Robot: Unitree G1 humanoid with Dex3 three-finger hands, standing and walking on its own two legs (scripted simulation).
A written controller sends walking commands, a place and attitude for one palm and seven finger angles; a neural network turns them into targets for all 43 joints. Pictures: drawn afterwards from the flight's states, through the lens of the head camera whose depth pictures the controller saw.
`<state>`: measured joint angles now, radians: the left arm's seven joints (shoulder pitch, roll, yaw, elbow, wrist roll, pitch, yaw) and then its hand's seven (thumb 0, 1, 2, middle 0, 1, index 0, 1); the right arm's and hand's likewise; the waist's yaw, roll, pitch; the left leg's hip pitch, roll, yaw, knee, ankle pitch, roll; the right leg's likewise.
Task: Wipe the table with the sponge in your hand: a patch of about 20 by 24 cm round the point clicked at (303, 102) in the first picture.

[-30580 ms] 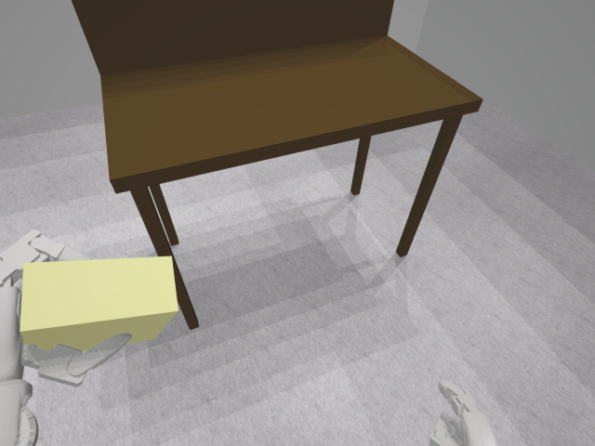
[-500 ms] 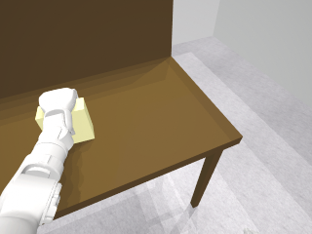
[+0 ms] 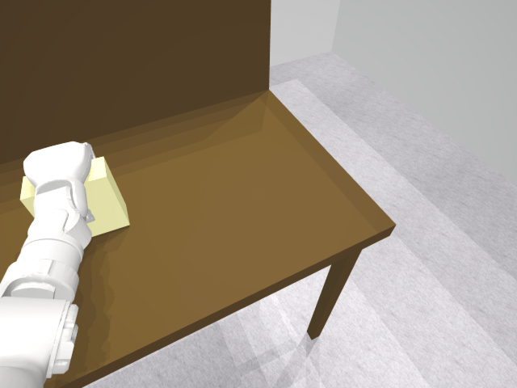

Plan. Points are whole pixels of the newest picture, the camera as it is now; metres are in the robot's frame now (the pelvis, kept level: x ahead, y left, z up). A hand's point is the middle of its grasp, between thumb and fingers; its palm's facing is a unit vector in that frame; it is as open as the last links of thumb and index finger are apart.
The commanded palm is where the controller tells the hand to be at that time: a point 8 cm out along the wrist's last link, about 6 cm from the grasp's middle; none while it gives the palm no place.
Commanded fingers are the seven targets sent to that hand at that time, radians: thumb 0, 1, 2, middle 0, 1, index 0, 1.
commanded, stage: slide back across to the first lane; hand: left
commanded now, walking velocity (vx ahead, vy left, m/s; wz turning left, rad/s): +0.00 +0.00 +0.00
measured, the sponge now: (85, 210) +0.41 +0.31 +0.03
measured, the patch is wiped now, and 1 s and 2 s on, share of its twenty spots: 1.00 1.00 1.00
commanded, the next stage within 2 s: wipe back along the first lane in 0.32 s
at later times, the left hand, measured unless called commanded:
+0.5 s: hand (34, 208) +0.38 +0.36 +0.08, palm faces -0.10 -0.01 -0.99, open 10.1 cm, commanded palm +0.36 +0.35 +0.13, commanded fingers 0.00 0.10 1.30 -1.20 -1.60 -1.20 -1.60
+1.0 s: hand (37, 227) +0.34 +0.34 +0.08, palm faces -0.04 -0.02 -1.00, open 10.1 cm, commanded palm +0.31 +0.33 +0.11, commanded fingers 0.00 0.10 1.30 -1.20 -1.60 -1.20 -1.60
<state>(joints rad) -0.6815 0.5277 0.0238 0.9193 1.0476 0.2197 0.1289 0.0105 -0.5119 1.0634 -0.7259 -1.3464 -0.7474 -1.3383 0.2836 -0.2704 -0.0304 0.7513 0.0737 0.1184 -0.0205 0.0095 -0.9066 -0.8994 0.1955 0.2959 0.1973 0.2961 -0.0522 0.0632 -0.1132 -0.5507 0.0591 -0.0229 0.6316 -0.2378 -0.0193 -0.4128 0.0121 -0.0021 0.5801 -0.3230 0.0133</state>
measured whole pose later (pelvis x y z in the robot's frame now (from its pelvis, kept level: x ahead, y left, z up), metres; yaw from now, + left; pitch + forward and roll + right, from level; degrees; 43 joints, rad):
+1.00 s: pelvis +0.01 +0.01 +0.01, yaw +2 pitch +5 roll -2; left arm -0.34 0.52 0.00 0.51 0.98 0.25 0.07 0.00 -0.49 1.06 -0.69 -1.38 -0.71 -1.38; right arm 0.16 -0.27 -0.01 0.68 0.08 0.13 -0.02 0.01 -0.91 -0.90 0.20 0.30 0.20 0.30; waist 0.03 0.07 -0.09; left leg -0.44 0.03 -0.04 0.60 -0.25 -0.01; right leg -0.28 -0.01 -0.02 0.52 -0.33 0.02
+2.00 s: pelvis +0.01 -0.01 +0.01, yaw +2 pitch +0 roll -1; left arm 0.13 0.46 -0.03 -0.01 0.94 0.32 0.08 0.01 -0.48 1.06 -0.68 -1.39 -0.70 -1.39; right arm 0.07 -0.26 0.00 0.66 0.07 0.07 -0.03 0.01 -0.91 -0.90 0.19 0.30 0.20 0.30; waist 0.09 0.10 -0.07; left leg -0.32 0.04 -0.04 0.58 -0.25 -0.03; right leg -0.18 0.00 -0.02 0.53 -0.34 0.01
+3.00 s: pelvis -0.01 -0.02 +0.01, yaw +3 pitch -5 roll -1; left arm 0.00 0.49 -0.06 0.03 0.91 0.31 0.00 0.00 -0.51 1.06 -0.73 -1.34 -0.75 -1.33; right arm 0.04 -0.25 0.02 0.71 0.06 0.01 -0.07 0.01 -0.90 -0.90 0.20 0.30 0.20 0.30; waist 0.12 0.12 -0.01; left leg -0.24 0.05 -0.06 0.50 -0.18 -0.04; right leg -0.09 0.01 -0.04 0.47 -0.29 -0.01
